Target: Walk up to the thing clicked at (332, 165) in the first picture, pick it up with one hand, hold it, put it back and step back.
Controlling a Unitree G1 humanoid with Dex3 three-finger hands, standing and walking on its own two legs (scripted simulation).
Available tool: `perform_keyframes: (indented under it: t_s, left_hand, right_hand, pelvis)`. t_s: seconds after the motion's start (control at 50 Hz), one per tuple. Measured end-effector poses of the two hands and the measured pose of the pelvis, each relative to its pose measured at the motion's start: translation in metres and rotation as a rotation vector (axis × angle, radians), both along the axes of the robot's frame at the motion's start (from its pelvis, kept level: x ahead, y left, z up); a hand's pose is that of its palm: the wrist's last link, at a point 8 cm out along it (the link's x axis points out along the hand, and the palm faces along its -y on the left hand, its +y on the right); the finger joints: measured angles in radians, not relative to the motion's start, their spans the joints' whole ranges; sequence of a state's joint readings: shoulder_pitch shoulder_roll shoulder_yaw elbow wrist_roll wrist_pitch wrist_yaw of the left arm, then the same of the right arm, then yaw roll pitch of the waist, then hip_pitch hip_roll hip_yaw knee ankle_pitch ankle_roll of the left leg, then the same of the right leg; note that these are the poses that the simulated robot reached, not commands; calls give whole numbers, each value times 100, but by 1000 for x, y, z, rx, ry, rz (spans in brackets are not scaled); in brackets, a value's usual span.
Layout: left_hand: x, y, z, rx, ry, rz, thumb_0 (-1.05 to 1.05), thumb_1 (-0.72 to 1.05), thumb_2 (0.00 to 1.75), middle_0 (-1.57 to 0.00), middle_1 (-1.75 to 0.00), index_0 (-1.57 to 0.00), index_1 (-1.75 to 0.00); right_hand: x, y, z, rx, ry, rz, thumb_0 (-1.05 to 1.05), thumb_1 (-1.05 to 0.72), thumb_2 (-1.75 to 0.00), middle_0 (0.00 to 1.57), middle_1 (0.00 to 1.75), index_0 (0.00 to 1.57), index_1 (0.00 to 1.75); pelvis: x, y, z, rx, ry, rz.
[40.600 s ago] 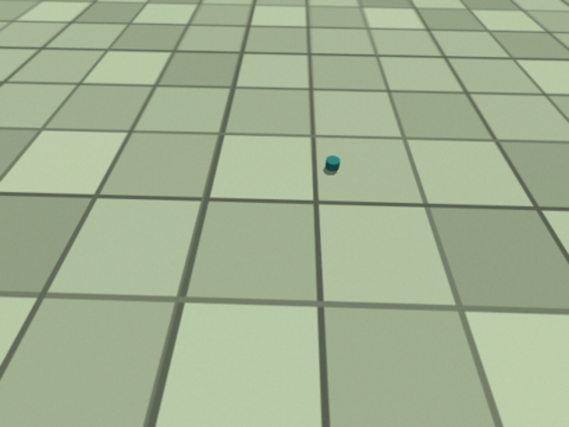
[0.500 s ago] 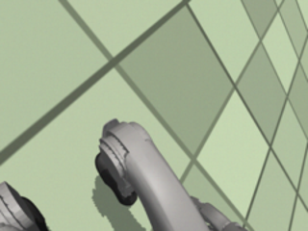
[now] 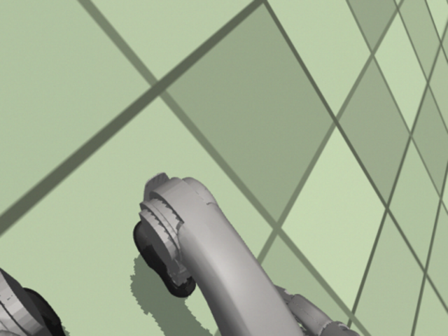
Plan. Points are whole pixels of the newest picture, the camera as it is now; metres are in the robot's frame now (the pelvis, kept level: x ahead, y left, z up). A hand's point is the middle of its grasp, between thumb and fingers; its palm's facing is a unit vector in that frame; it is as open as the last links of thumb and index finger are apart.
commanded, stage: close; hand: left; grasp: from above
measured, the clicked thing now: out of the picture +0.52 +0.34 -0.30
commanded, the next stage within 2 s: settle in 1.52 s
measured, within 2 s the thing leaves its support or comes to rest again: leaves its support in 1.98 s
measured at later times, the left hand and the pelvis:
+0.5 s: hand out of the picture +0.49 +0.31 -0.26, palm faces -0.41 -0.16 -0.90, open 12.3 cm; pelvis +0.00 +0.00 +0.00, yaw +0 degrees
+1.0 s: hand out of the picture +0.50 +0.32 -0.26, palm faces -0.41 -0.15 -0.90, open 10.1 cm; pelvis +0.00 +0.00 +0.00, yaw +0 degrees
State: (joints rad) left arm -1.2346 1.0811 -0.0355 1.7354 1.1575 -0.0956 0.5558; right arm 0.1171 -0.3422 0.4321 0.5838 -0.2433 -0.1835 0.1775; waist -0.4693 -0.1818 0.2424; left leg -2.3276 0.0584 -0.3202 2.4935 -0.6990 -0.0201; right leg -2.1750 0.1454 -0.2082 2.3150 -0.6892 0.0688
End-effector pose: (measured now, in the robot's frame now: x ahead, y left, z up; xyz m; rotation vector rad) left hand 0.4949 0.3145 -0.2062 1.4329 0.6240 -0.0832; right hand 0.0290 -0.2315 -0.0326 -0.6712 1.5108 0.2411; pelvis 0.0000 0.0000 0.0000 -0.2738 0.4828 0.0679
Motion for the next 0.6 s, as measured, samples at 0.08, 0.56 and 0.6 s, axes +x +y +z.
perform_keyframes:
  t_s: [0.08,0.56,0.6]
  left_hand:
    - [0,-1,0,6,2,-8,0,-39,97,-9,-111,-14,-110]
    - [2,1,3,9,0,-4,0,-17,73,-23,-96,-30,-92]
    - [2,1,2,8,2,-4,0,-15,72,-24,-95,-32,-90]
  right_hand:
    - [0,0,2,-6,-1,5,0,-91,-90,20,30,20,30]
    - [-2,2,-2,0,-8,-10,0,-90,-90,20,30,20,30]
    - [-2,2,-2,-2,-7,-9,0,-90,-90,20,30,20,30]
  pelvis:
    - [0,0,1,-2,-2,0]
    - [-2,1,-1,0,-3,0]
    - [-1,1,-1,0,-2,0]
